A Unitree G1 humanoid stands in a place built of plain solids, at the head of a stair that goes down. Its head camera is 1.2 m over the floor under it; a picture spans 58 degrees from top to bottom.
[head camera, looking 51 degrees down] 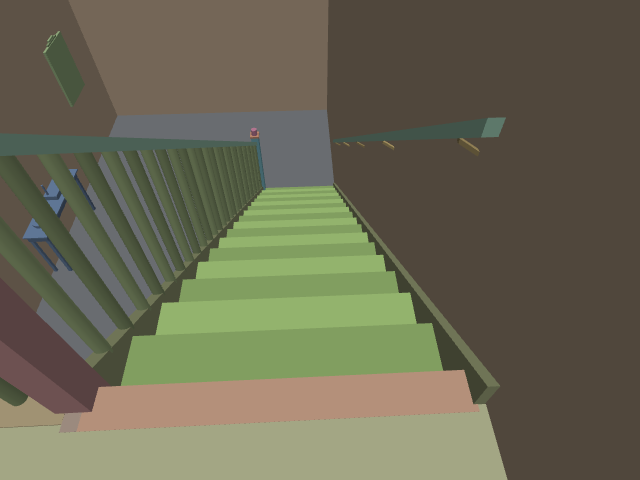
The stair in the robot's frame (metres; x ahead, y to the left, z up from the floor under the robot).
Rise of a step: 0.20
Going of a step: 0.25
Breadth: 1.06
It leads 3 degrees to the left of straight ahead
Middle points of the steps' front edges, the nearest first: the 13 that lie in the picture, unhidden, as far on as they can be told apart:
0.47 0.10 0.00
0.72 0.13 -0.19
0.97 0.14 -0.39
1.23 0.15 -0.60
1.48 0.16 -0.80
1.73 0.18 -1.00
1.99 0.19 -1.20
2.24 0.20 -1.40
2.49 0.21 -1.60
2.75 0.23 -1.80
3.00 0.24 -2.00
3.26 0.25 -2.21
3.51 0.26 -2.41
